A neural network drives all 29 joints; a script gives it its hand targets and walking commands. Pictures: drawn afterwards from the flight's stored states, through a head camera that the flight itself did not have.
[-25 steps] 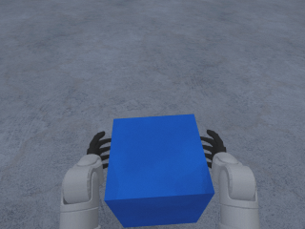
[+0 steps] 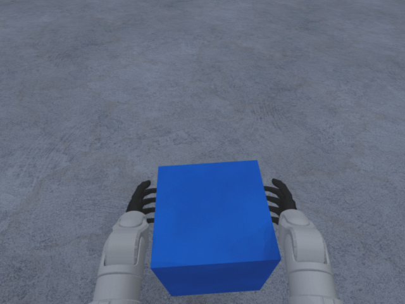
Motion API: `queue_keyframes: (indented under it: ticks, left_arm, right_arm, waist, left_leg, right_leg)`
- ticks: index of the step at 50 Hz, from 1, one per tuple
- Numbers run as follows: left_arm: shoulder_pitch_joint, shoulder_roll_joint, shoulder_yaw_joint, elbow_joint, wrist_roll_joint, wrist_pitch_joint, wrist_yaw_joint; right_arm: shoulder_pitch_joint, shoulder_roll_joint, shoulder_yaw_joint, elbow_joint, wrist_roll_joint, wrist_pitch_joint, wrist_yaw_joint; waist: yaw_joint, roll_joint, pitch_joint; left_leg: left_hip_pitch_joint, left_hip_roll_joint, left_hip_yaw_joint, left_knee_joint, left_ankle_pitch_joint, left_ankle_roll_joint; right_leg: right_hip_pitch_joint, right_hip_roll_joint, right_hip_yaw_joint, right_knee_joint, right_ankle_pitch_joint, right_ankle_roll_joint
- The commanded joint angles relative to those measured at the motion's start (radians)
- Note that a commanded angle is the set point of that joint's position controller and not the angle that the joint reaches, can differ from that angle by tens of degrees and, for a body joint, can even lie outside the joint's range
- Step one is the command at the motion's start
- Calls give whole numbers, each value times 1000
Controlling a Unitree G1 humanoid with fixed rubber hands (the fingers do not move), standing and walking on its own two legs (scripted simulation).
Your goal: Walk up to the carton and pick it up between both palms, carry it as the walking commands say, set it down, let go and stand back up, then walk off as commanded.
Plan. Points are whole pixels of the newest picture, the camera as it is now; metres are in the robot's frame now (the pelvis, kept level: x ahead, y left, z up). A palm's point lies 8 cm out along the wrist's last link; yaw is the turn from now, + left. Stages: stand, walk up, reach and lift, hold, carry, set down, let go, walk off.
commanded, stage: hold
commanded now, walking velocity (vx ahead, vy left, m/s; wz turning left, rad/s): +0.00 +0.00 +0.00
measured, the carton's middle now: (212, 232) +0.29 -0.03 -0.04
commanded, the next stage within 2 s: set down in 0.34 s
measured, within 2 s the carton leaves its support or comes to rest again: neither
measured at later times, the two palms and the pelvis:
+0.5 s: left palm (142, 211) +0.30 +0.11 +0.04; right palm (288, 206) +0.29 -0.19 +0.04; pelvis +0.00 -0.03 +0.00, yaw +4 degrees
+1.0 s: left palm (150, 220) +0.33 +0.11 -0.04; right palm (278, 223) +0.30 -0.19 -0.04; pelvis +0.00 -0.01 -0.02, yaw +2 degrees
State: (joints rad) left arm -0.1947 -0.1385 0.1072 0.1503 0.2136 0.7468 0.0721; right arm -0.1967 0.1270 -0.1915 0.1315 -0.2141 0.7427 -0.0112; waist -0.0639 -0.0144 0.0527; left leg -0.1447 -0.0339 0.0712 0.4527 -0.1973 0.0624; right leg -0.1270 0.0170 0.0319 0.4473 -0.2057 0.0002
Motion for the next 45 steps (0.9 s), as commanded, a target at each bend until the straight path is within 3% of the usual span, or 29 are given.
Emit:
queue_keyframes:
  ticks: [1,4,8,17,18,22,29,35,40,45]
  left_arm:
    - [-558,-919,-492,-11,-206,-47,-201]
    - [-578,-941,-441,93,-191,-42,-243]
    - [-595,-939,-381,170,-164,-45,-285]
    - [-713,-885,-374,131,-168,-88,-335]
    - [-833,-910,-357,167,-162,-89,-352]
    - [-837,-931,-318,245,-146,-130,-383]
    - [-745,-941,-209,383,-81,-187,-354]
    - [-692,-946,-195,392,-58,-260,-304]
    - [-664,-973,-217,390,-52,-330,-266]
    - [-627,-989,-233,410,-43,-390,-234]
  right_arm:
    - [-555,754,500,-6,219,-47,227]
    - [-583,833,455,100,203,-36,234]
    - [-634,906,428,152,195,-25,234]
    - [-704,1046,441,181,215,-46,214]
    - [-659,1024,357,270,160,-50,213]
    - [-690,1048,335,307,149,-90,215]
    - [-705,960,254,325,99,-147,233]
    - [-672,887,241,320,68,-221,256]
    - [-675,835,244,316,62,-301,273]
    - [-665,773,224,328,38,-375,284]
  waist:
    - [-7,44,-248]
    - [-9,11,-200]
    - [12,-23,-164]
    - [51,-49,-216]
    - [-22,-39,-177]
    - [-22,-23,-214]
    - [-8,4,-228]
    - [-7,4,-293]
    - [-4,28,-375]
    - [-27,46,-429]
  left_leg:
    - [164,32,-221,-88,-67,-71]
    - [150,20,-197,-86,-99,-56]
    - [143,8,-165,-71,-55,-39]
    - [156,-3,-138,-11,-26,-21]
    - [163,-19,-186,-8,-35,-9]
    - [160,-24,-187,10,-39,-10]
    - [77,-9,-207,-26,-21,-9]
    - [49,9,-224,-4,86,-21]
    - [51,15,-243,42,173,-32]
    - [52,19,-275,88,242,-43]
  right_leg:
    - [-50,46,62,-63,-36,-48]
    - [-45,31,57,-99,-48,-47]
    - [-32,12,64,-133,-29,-39]
    - [-8,-38,136,-167,-79,-15]
    - [-52,-53,147,-179,-106,-22]
    - [-53,-63,147,-171,-123,-27]
    - [-27,-13,86,-85,23,-22]
    - [-56,22,75,-14,122,-29]
    - [-162,38,73,48,123,-36]
    - [-298,48,72,99,99,-45]
